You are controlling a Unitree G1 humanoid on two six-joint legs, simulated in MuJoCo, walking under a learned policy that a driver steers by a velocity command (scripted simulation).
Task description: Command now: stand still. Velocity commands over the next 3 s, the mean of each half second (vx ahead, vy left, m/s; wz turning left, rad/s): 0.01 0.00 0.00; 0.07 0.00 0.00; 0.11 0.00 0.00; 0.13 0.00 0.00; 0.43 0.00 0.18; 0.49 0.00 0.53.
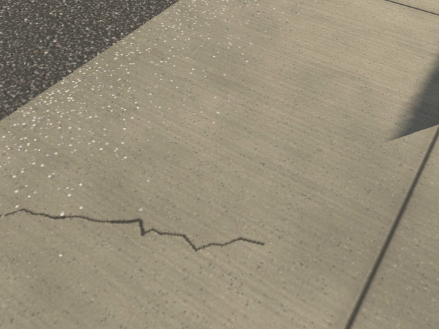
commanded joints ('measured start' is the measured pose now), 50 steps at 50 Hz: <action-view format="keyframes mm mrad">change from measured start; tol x4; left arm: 1 105 71 11 1 0 -2 4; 41 154 56 12 4 -2 -8 5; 46 197 190 58 -20 -32 -32 11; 50 154 175 60 -52 -24 -64 -7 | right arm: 1 38 -88 -15 -17 -1 -3 -4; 42 108 -75 -13 -9 1 -5 -10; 47 -38 -56 -10 -92 18 -71 16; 50 -60 -83 -18 -124 33 -102 34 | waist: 1 -1 -3 13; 41 -1 -7 6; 46 50 -172 158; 50 38 -114 169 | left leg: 1 100 37 -37 -56 275 44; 19 75 36 -40 -84 170 39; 40 67 38 -42 -84 171 38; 41 77 23 -27 -79 67 39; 43 -11 -25 20 -16 -269 50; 44 -93 -26 23 27 -338 57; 46 -266 -13 68 215 -182 56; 48 -411 64 10 360 -208 74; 50 -431 97 -1 292 -231 85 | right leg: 1 -127 -30 28 -93 226 -9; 19 -163 -33 29 -116 121 -13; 40 -173 -35 33 -117 125 -19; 43 -195 -48 75 -144 -282 -76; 45 -162 -181 264 -248 -481 -161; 46 -122 -292 402 -318 -490 -214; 48 -57 -381 495 -343 -330 -257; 50 17 -349 412 -319 -188 -219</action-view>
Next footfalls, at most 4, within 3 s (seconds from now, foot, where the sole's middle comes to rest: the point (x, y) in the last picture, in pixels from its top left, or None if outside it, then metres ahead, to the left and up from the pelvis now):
1.44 right None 0.17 -0.08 -0.77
2.08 right None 0.31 -0.13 -0.77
2.64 left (192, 285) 0.64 0.12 -0.77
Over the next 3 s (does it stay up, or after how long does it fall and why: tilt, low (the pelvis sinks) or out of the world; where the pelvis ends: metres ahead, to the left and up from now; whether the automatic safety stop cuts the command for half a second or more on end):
stays up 0.67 0.06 0.01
